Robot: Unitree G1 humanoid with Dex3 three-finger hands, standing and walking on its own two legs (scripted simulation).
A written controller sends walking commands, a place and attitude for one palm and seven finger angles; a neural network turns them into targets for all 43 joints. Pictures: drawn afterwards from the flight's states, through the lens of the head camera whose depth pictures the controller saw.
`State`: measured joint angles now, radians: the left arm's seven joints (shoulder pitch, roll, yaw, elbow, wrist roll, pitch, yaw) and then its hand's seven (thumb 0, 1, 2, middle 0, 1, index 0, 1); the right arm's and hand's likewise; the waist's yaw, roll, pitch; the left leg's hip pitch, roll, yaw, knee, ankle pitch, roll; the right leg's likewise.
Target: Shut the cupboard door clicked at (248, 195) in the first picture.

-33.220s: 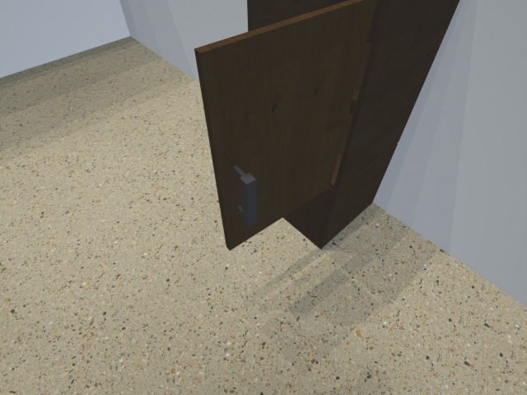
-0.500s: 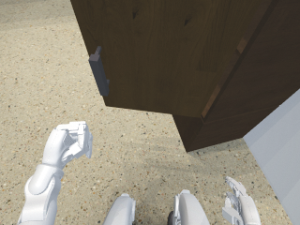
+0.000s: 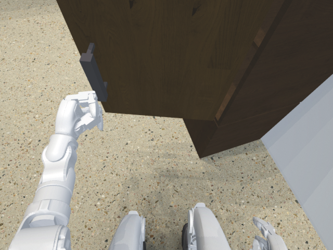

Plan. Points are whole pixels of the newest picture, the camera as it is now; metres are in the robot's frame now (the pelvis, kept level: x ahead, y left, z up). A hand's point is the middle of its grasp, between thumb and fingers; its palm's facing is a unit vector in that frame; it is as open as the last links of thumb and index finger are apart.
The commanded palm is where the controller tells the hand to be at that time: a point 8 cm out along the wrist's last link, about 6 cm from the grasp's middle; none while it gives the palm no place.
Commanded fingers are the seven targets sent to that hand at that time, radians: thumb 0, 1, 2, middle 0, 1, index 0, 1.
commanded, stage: bring the fist close to the handle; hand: left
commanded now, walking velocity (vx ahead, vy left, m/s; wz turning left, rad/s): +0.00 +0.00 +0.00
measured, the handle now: (97, 74) +0.55 +0.18 +0.03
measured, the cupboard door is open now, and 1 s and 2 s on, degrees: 68 66 48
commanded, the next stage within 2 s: push the door shut along its arc in 0.54 s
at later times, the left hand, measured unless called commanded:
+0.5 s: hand (96, 106) +0.45 +0.17 +0.02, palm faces -0.09 -1.00 -0.02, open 3.1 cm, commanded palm +0.43 +0.22 +0.03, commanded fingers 0.00 0.90 0.90 -1.30 -1.50 -1.30 -1.50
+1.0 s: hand (103, 94) +0.48 +0.16 +0.03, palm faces -0.19 -0.98 -0.04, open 3.1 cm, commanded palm +0.48 +0.20 +0.03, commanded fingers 0.00 0.90 0.90 -1.30 -1.50 -1.30 -1.50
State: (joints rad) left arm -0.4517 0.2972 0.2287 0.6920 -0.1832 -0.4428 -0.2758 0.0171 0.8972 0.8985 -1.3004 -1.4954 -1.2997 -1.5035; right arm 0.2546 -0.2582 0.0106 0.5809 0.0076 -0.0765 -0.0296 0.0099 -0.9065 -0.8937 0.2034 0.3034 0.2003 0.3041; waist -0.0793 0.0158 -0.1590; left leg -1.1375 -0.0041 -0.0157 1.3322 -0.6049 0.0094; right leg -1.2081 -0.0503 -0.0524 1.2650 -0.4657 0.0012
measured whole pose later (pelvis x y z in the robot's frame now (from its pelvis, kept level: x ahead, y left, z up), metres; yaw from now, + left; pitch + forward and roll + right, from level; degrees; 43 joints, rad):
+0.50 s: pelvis +0.00 +0.00 +0.00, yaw -1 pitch +26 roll -2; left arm -0.63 0.37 0.34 0.92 -0.17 -0.50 -0.33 0.02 0.90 0.90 -1.30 -1.50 -1.30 -1.50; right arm 0.32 -0.26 0.01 0.61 0.00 -0.01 -0.01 0.01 -0.91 -0.89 0.20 0.30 0.20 0.30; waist -0.12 0.02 -0.14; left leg -1.20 0.00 -0.01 1.34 -0.60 0.01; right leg -1.27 -0.04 -0.05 1.26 -0.45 0.00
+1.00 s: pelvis -0.01 +0.00 -0.01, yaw -1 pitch +27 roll -3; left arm -0.83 0.44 0.30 1.09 -0.12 -0.49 -0.37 0.01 0.89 0.91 -1.30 -1.50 -1.30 -1.50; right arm 0.27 -0.27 0.03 0.59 -0.01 0.01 -0.01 0.01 -0.91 -0.89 0.20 0.30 0.20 0.30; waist -0.15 0.03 -0.14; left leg -1.25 0.00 -0.03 1.39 -0.60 0.02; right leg -1.30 -0.04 -0.06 1.29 -0.45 0.00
